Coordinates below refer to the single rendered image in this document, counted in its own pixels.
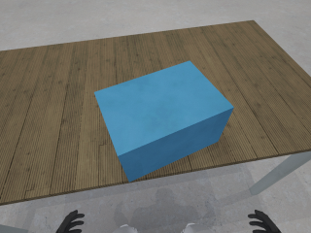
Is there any table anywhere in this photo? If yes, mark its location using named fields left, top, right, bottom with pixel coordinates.
left=0, top=20, right=311, bottom=233

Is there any carton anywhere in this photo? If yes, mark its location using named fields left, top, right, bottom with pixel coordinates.
left=94, top=61, right=234, bottom=182

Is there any robot right hand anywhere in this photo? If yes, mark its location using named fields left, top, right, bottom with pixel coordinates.
left=248, top=210, right=282, bottom=233

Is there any robot left hand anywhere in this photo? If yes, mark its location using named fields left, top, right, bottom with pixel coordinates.
left=55, top=210, right=85, bottom=233

